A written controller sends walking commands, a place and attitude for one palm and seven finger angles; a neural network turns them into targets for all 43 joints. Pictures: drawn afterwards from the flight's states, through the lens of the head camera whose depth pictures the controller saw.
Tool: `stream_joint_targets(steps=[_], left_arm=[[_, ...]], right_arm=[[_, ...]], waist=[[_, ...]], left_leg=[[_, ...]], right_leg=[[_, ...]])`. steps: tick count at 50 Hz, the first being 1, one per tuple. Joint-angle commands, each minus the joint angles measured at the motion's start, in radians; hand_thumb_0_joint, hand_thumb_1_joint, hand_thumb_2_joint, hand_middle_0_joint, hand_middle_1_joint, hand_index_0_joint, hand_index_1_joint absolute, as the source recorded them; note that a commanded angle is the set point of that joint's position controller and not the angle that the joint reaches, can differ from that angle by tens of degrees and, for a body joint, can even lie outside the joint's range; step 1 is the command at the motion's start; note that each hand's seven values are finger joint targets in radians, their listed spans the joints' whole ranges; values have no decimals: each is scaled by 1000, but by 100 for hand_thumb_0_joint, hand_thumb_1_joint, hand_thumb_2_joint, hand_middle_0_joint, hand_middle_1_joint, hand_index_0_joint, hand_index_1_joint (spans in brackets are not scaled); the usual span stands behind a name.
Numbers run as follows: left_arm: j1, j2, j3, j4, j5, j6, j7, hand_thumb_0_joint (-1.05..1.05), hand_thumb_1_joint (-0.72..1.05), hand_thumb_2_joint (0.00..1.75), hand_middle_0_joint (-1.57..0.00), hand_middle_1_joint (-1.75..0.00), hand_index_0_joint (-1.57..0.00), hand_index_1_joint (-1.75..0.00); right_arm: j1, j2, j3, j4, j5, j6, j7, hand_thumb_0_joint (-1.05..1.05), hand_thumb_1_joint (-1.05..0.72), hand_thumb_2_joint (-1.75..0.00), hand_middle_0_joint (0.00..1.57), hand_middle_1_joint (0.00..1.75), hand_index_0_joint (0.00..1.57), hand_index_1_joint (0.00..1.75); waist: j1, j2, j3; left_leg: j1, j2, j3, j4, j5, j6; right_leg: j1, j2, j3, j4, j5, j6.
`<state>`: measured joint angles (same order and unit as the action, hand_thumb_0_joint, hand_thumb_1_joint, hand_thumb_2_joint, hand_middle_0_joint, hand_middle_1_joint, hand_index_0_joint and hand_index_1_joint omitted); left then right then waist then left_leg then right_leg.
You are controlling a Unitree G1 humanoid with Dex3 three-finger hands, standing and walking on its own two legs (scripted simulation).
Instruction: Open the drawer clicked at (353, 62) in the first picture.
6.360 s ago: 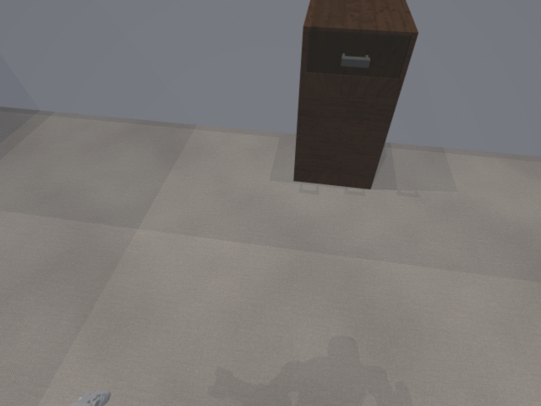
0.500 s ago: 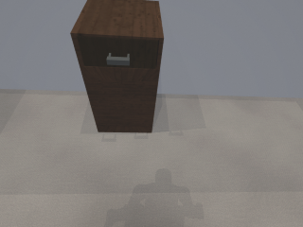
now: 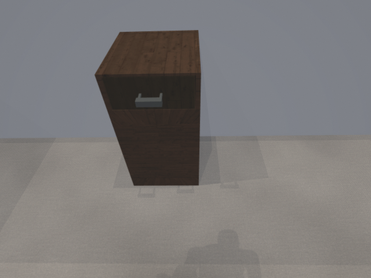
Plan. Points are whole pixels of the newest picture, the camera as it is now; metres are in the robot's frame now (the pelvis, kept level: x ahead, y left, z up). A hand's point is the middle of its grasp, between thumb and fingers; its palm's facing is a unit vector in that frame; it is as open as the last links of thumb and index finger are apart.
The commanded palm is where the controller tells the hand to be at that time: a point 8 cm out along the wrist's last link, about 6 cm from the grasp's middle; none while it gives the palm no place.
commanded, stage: take the last steps up to it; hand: left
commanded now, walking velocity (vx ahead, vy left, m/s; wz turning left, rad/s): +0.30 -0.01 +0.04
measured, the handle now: (149, 98) +0.79 +0.20 -0.06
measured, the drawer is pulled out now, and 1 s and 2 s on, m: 0.00 0.00 0.00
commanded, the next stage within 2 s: come to a stop and stand still in 0.62 s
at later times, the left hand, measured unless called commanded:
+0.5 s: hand out of the picture +0.07 +0.19 -0.19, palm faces +0.11 -0.99 -0.12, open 7.4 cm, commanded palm none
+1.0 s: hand (139, 200) +0.38 +0.18 -0.16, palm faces +0.01 -0.98 -0.22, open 7.4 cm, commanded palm none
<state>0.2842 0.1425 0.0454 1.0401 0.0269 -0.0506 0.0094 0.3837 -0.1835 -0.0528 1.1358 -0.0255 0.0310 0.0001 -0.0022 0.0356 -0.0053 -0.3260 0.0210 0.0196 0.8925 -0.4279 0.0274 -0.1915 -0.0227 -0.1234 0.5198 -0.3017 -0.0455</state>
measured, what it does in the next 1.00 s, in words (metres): walks ahead: left foot, then right foot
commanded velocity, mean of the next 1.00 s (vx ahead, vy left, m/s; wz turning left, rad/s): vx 0.08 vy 0.01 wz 0.00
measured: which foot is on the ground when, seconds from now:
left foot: up 0.00-0.38, down 0.40-0.88, up 0.90-1.00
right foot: down 0.00-0.40, up 0.42-0.82, down 0.84-1.00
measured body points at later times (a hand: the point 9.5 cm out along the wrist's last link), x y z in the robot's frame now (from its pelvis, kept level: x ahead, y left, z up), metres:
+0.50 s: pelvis +0.17 +0.05 -0.01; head +0.18 +0.06 +0.44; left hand +0.07 +0.25 -0.17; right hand +0.27 -0.17 -0.15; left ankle +0.22 +0.14 -0.74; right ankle +0.05 -0.07 -0.66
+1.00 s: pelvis +0.29 +0.01 +0.00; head +0.32 -0.01 +0.45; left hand +0.38 +0.23 -0.14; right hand +0.26 -0.21 -0.17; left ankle +0.23 +0.13 -0.70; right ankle +0.33 -0.09 -0.74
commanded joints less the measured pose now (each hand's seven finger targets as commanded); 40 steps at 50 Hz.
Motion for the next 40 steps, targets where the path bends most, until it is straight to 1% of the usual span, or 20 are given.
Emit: stream_joint_targets(steps=[1, 3, 5, 8, 13, 15, 17, 18, 19, 20, 21, 22, 23, 24, 26, 29, 35, 37, 39, 40], left_arm=[[111, 105, 9, 8, -8, -12, 11, 0, 90, 90, -20, -30, -20, -30], [128, 84, 1, 18, -9, -22, 11, 0, 90, 90, -20, -30, -20, -30], [168, 75, -4, 39, -8, -31, 13, 0, 90, 90, -20, -30, -20, -30], [218, 84, -3, 68, -5, -40, 17, 0, 90, 90, -20, -30, -20, -30], [240, 90, -3, 95, -1, -34, 21, 0, 90, 90, -20, -30, -20, -30], [245, 98, 2, 102, 1, -28, 23, 0, 90, 90, -20, -30, -20, -30], [226, 111, 9, 103, -2, -22, 21, 0, 90, 90, -20, -30, -20, -30], [210, 110, 10, 100, -6, -21, 21, 0, 90, 90, -20, -30, -20, -30], [240, 76, 8, 91, -14, -18, 15, 0, 90, 90, -20, -30, -20, -30], [284, 22, -2, 71, -24, -20, 4, 0, 90, 90, -20, -30, -20, -30], [228, 54, 2, 47, -14, -17, 8, 0, 90, 90, -20, -30, -20, -30], [161, 47, 0, 33, -16, -9, 6, 0, 90, 90, -20, -30, -20, -30], [106, 48, 6, 31, -9, -5, -1, 0, 90, 90, -20, -30, -20, -30], [107, 37, 8, 34, -1, 0, -8, 0, 90, 90, -20, -30, -20, -30], [151, 13, 8, 44, 4, 21, -12, 0, 90, 90, -20, -30, -20, -30], [160, 5, 13, 28, 5, 38, -13, 0, 90, 90, -20, -30, -20, -30], [-13, 44, 11, -47, 2, 45, -20, 0, 90, 90, -20, -30, -20, -30], [-61, 50, 5, -63, -1, 41, -15, 0, 90, 90, -20, -30, -20, -30], [-18, 43, -3, -42, -4, 37, -7, 0, 90, 90, -20, -30, -20, -30], [22, 62, -2, -24, -6, 30, -1, 0, 90, 90, -20, -30, -20, -30]], right_arm=[[-92, -39, -20, -102, -6, -42, 13, 0, -90, -90, 20, 30, 20, 30], [-65, -26, -20, -89, -6, -39, 15, 0, -90, -90, 20, 30, 20, 30], [-101, -25, -18, -103, -4, -41, 15, 0, -90, -90, 20, 30, 20, 30], [-177, -17, -15, -130, -1, -47, 20, 0, -90, -90, 20, 30, 20, 30], [-285, 6, -3, -167, 6, -59, 30, 0, -90, -90, 20, 30, 20, 30], [-303, 5, -3, -173, 6, -67, 29, 0, -90, -90, 20, 30, 20, 30], [-209, -18, -7, -150, 2, -77, 19, 0, -90, -90, 20, 30, 20, 30], [-77, -40, -12, -109, -4, -86, 9, 0, -90, -90, 20, 30, 20, 30], [63, -124, -29, -74, -13, -94, -5, 0, -90, -90, 20, 30, 20, 30], [155, -221, -49, -57, -12, -94, -16, 0, -90, -90, 20, 30, 20, 30], [135, -229, -49, -57, 6, -83, -19, 0, -90, -90, 20, 30, 20, 30], [38, -204, -48, -91, 10, -81, -24, 0, -90, -90, 20, 30, 20, 30], [-28, -139, -35, -108, 5, -85, -25, 0, -90, -90, 20, 30, 20, 30], [-69, -93, -19, -116, 3, -92, -25, 0, -90, -90, 20, 30, 20, 30], [-107, -54, -4, -120, 5, -105, -26, 0, -90, -90, 20, 30, 20, 30], [-113, -56, -11, -137, 4, -108, -25, 0, -90, -90, 20, 30, 20, 30], [-69, -97, -16, -123, -2, -93, -21, 0, -90, -90, 20, 30, 20, 30], [-55, -95, -15, -112, -4, -85, -22, 0, -90, -90, 20, 30, 20, 30], [-75, -90, -5, -99, -3, -76, -28, 0, -90, -90, 20, 30, 20, 30], [-73, -77, 2, -90, 3, -74, -30, 0, -90, -90, 20, 30, 20, 30]], waist=[[7, -106, 162], [-4, -135, 143], [5, -150, 145], [17, -122, 139], [34, -172, 173], [36, -158, 172], [-11, -119, 106], [-69, -89, 31], [-110, 48, -86], [-105, 266, -187], [-103, 171, -178], [-78, 116, -81], [-66, 61, 33], [-34, 39, 80], [13, 43, 77], [34, 49, 55], [-2, 64, 80], [-13, 48, 95], [20, 38, 65], [39, 15, 38]], left_leg=[[-315, 82, -15, 213, 170, -21], [-305, 83, 4, 201, 228, -34], [-334, 90, 15, 164, 247, -44], [-368, 99, 36, 80, 243, -45], [-266, 78, 84, -124, 243, -17], [-187, 65, 88, -183, 210, 3], [-24, 18, 123, -282, 204, 21], [156, -4, 122, -371, 255, 28], [411, 135, -45, -413, 305, 73], [592, 396, -420, -512, 410, 182], [496, 435, -458, -603, 254, 211], [355, 426, -435, -648, 130, 204], [219, 391, -372, -686, 85, 193], [140, 351, -293, -703, 123, 171], [55, 291, -151, -712, 232, 145], [50, 262, -59, -718, 314, 150], [140, 262, -42, -700, 341, 157], [128, 264, -43, -649, 450, 152], [136, 215, 17, -534, 584, 100], [132, 175, 43, -469, 578, 56]], right_leg=[[31, -268, 288, -407, -141, -63], [47, -231, 189, -401, 20, -56], [85, -232, 169, -390, 150, -72], [149, -245, 153, -357, 310, -99], [124, -242, 113, -327, 393, -101], [118, -254, 125, -295, 413, -102], [122, -230, 90, -153, 522, -88], [87, -188, 49, 33, 569, -64], [-73, -116, 12, 277, 371, -22], [-315, 14, -23, 567, -211, 20], [-349, 7, 76, 708, -290, 1], [-408, -43, 99, 781, -216, 3], [-419, -83, 115, 784, -134, 10], [-394, -105, 120, 744, -82, 19], [-309, -113, 107, 648, -37, 34], [-285, -112, 88, 526, 15, 56], [-292, -96, 60, 269, 50, 66], [-234, -77, 52, 185, 33, 64], [-102, -44, 27, 37, 130, 67], [-11, -49, 31, -80, 264, 69]])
